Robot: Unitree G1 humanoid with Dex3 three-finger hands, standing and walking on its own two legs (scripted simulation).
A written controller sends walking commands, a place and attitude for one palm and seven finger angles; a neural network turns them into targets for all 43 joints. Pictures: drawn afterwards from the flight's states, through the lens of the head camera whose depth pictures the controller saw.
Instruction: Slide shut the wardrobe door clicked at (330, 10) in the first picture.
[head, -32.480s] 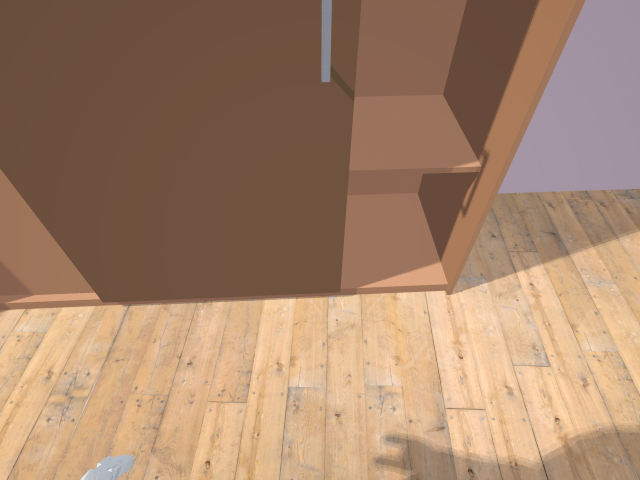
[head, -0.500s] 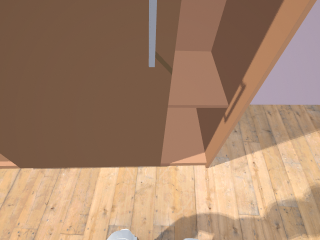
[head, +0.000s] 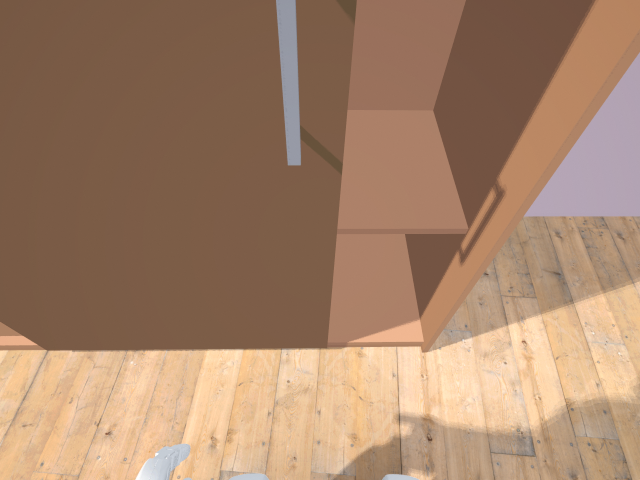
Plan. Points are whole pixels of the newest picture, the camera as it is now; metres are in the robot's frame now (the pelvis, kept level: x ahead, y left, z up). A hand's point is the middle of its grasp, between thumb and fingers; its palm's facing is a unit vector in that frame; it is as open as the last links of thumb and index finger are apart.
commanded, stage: come to a stop and stand still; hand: left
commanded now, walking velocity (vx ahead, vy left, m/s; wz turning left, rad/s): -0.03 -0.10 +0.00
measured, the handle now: (290, 60) +0.49 +0.05 +0.25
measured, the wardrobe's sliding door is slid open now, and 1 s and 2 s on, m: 0.31 0.31 0.31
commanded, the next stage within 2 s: look again from close up in 1.28 s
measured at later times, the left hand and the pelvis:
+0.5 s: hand out of the picture -0.01 +0.15 -0.16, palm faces -0.01 -0.98 -0.20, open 7.4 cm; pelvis -0.03 -0.02 +0.01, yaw -1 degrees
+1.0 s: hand out of the picture +0.01 +0.20 -0.16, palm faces -0.04 -0.97 -0.24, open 7.4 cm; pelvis -0.02 +0.01 +0.01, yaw -2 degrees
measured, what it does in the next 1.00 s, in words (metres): steps on the spot: right foot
